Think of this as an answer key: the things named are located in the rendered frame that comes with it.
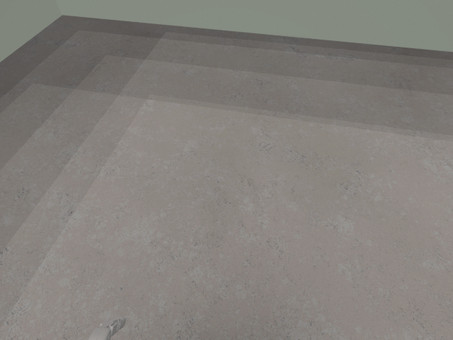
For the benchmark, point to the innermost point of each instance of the robot left hand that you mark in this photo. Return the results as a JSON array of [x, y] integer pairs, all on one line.
[[107, 329]]

